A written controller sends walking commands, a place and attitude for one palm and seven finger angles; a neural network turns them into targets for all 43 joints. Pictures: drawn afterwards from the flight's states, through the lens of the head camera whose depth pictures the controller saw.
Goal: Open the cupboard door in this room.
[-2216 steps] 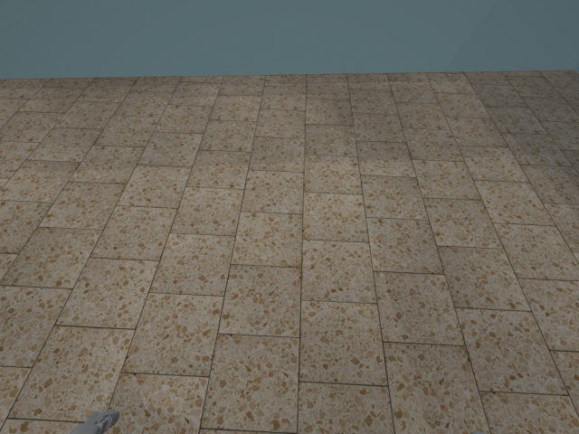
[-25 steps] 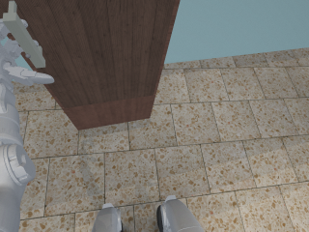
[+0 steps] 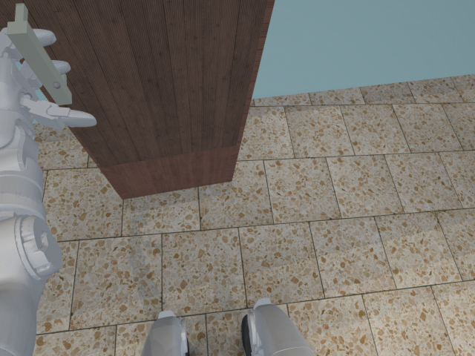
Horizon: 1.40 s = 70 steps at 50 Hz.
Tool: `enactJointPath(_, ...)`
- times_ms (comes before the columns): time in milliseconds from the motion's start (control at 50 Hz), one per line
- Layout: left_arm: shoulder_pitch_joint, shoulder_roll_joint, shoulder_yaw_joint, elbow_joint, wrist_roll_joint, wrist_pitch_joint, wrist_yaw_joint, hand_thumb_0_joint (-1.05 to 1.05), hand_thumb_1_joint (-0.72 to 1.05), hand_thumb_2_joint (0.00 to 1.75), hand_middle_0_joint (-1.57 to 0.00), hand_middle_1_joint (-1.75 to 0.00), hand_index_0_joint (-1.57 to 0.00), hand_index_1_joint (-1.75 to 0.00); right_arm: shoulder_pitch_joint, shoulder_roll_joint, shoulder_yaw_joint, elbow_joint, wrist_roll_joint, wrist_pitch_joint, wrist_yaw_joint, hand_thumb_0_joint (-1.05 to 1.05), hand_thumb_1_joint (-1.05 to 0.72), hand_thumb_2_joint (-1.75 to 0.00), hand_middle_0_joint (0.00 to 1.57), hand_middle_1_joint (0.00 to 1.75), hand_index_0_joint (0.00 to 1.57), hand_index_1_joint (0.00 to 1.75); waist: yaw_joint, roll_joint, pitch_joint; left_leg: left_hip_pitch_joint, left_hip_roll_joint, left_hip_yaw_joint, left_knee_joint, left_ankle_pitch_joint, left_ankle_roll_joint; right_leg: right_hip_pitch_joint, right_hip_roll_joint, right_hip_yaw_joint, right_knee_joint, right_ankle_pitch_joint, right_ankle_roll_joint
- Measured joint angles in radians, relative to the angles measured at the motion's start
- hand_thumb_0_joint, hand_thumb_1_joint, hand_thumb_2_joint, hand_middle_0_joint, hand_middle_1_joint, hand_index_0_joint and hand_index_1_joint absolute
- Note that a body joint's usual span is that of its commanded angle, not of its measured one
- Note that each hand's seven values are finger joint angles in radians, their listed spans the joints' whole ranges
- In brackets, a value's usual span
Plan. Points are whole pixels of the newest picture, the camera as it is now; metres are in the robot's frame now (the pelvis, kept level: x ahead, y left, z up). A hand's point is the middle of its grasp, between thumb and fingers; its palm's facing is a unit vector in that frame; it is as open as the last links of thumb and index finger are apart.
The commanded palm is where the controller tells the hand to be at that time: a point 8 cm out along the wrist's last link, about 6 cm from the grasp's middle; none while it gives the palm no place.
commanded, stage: slide the fingers in behind the handle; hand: left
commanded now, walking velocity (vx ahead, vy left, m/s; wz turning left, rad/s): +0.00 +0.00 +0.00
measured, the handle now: (44, 58) +0.58 +0.25 +0.07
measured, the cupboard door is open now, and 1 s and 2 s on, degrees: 1 0 42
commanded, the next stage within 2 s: close the thumb around the handle in 0.18 s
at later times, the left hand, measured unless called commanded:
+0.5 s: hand (53, 82) +0.54 +0.24 +0.07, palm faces +0.10 -0.99 -0.01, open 12.7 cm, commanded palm +0.51 +0.27 +0.07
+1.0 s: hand (58, 82) +0.54 +0.23 +0.07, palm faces +0.09 -1.00 +0.00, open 5.8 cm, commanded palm +0.51 +0.28 +0.07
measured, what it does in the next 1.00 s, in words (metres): stands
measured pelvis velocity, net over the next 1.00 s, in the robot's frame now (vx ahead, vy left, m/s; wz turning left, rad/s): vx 0.01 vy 0.01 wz -0.02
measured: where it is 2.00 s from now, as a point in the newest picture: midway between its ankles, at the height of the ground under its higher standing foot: outside the picture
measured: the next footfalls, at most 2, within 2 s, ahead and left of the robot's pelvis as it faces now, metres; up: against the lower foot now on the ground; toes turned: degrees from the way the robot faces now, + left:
none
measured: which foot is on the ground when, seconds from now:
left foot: down 0.00-1.00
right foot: down 0.00-1.00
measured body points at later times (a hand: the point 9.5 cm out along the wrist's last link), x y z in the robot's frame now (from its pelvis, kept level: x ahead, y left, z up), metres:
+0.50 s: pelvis +0.00 +0.01 +0.00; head +0.16 +0.03 +0.42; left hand +0.52 +0.29 +0.07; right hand -0.02 -0.25 -0.10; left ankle +0.00 +0.12 -0.66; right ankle +0.02 -0.14 -0.66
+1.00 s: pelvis +0.01 +0.01 +0.00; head +0.16 +0.03 +0.42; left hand +0.53 +0.28 +0.07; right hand -0.01 -0.26 -0.10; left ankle +0.00 +0.12 -0.66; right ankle +0.02 -0.14 -0.66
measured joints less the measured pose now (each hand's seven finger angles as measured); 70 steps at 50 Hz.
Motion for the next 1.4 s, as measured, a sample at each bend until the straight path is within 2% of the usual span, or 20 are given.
enactJointPath(180,-0.024,0.042,0.037,0.018,0.018,0.012,0.002,-0.01,-0.50,0.30,-0.30,-1.19,-0.30,-1.20,0.004,-0.002,0.007,-0.017,-0.002,-0.003,-0.002,0.00,-0.90,-0.90,0.20,0.30,0.20,0.30,-0.018,0.000,0.006,-0.025,0.006,0.006,0.012,-0.002,0.002,-0.028,0.006,0.007,0.010,0.003,0.002)
enactJointPath(300,-0.012,0.054,0.035,0.005,0.003,0.014,-0.017,-0.01,-0.50,0.30,-0.30,-1.20,-0.30,-1.20,0.018,0.002,0.009,-0.012,0.001,0.002,-0.001,0.01,-0.90,-0.90,0.20,0.30,0.20,0.30,-0.011,0.001,0.007,-0.023,0.006,0.008,0.010,-0.005,0.004,-0.025,0.007,0.009,0.004,0.003,0.004)
enactJointPath(420,-0.007,0.028,0.009,-0.006,-0.012,0.022,-0.023,-0.01,-0.43,0.33,-0.31,-1.20,-0.31,-1.21,0.025,0.004,0.006,0.002,0.000,0.004,0.000,0.01,-0.90,-0.90,0.20,0.30,0.20,0.30,-0.001,0.003,0.001,-0.016,0.002,0.003,0.004,-0.005,0.006,-0.012,0.002,0.004,-0.007,0.003,0.007)
enactJointPath(520,-0.012,0.009,0.012,-0.007,-0.004,0.019,-0.005,-0.01,-0.25,0.41,-0.32,-1.22,-0.32,-1.23,0.019,0.005,0.005,0.002,-0.006,0.001,0.003,0.01,-0.90,-0.90,0.20,0.30,0.20,0.30,-0.006,0.002,-0.004,-0.017,-0.001,0.002,0.006,-0.008,0.008,-0.012,0.000,0.004,-0.006,0.000,0.009)
enactJointPath(640,0.012,0.002,0.024,-0.025,0.007,0.009,0.012,0.00,0.04,0.53,-0.34,-1.25,-0.34,-1.26,0.014,0.008,0.002,-0.013,-0.007,0.005,0.009,0.00,-0.90,-0.90,0.20,0.30,0.20,0.30,-0.009,0.003,-0.007,-0.008,0.003,0.009,0.005,-0.013,0.009,-0.007,0.004,0.011,-0.007,-0.002,0.010)
enactJointPath(820,-0.001,0.020,0.024,-0.001,0.006,0.014,0.003,0.01,0.53,0.74,-0.38,-1.31,-0.38,-1.31,0.008,0.010,0.010,-0.013,-0.004,0.005,0.004,0.00,-0.90,-0.90,0.20,0.30,0.20,0.30,-0.006,0.001,0.003,-0.008,0.001,0.005,0.006,-0.012,0.009,-0.005,0.002,0.007,-0.006,-0.003,0.009)
enactJointPath(920,0.006,0.006,0.025,-0.014,0.001,0.000,-0.026,0.02,0.68,0.80,-0.39,-1.33,-0.39,-1.34,0.005,0.007,0.007,-0.010,-0.004,0.006,0.004,0.00,-0.90,-0.90,0.20,0.30,0.20,0.30,-0.008,0.002,-0.002,-0.012,0.004,0.007,0.009,-0.014,0.008,-0.010,0.005,0.009,-0.003,-0.003,0.009)
enactJointPath(1100,0.016,0.013,0.049,-0.019,0.011,0.017,-0.004,0.02,0.69,0.81,-0.36,-1.34,-0.38,-1.35,0.006,0.004,0.006,-0.029,-0.001,0.010,0.003,0.00,-0.90,-0.90,0.20,0.30,0.20,0.30,-0.017,0.004,-0.001,-0.006,0.008,0.014,0.008,-0.012,0.007,-0.010,0.010,0.016,-0.002,0.000,0.008)
enactJointPath(1180,0.014,0.001,0.027,-0.027,-0.003,0.020,0.017,0.02,0.70,0.82,-0.35,-1.34,-0.37,-1.35,0.012,0.006,0.003,-0.022,-0.002,0.004,0.006,0.00,-0.90,-0.90,0.20,0.30,0.20,0.30,-0.010,0.004,0.000,-0.009,0.006,0.012,0.007,-0.010,0.007,-0.012,0.008,0.015,-0.001,0.001,0.008)
enactJointPath(1300,0.096,-0.049,0.016,-0.101,-0.029,0.013,0.023,0.02,0.71,0.79,-0.35,-1.35,-0.36,-1.35,0.025,0.010,-0.007,-0.018,0.001,0.010,0.016,0.01,-0.90,-0.90,0.20,0.30,0.20,0.30,0.008,0.005,-0.014,0.018,0.008,0.022,-0.010,-0.009,0.007,0.009,0.009,0.024,-0.014,0.003,0.008)
enactJointPath(1400,0.225,-0.123,-0.017,-0.219,-0.073,0.014,0.027,0.02,0.70,0.75,-0.35,-1.35,-0.36,-1.35,0.031,0.014,-0.019,-0.031,0.015,0.017,0.024,0.01,-0.90,-0.90,0.20,0.30,0.20,0.30,0.032,0.005,-0.026,0.074,0.006,0.033,-0.044,-0.006,0.008,0.059,0.008,0.034,-0.042,0.005,0.009)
